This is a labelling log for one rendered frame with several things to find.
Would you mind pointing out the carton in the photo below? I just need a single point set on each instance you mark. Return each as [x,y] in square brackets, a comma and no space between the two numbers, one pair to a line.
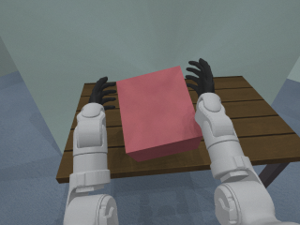
[157,115]

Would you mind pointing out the robot right upper arm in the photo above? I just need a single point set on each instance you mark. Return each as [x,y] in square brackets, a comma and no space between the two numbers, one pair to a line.
[245,203]

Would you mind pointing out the table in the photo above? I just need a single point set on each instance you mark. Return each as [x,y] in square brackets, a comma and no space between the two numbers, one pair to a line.
[265,138]

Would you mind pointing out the robot left hand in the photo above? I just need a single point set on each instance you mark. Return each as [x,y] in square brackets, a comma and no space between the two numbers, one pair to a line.
[98,93]

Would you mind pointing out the robot left upper arm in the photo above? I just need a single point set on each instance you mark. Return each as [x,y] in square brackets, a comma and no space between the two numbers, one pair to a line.
[100,209]

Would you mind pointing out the robot right hand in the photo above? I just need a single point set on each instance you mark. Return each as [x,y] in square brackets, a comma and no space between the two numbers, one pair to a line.
[205,81]

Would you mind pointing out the left robot forearm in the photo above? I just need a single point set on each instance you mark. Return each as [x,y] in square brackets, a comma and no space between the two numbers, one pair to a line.
[90,149]

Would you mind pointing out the right robot forearm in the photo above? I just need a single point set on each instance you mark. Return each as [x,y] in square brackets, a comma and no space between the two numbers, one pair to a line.
[228,162]

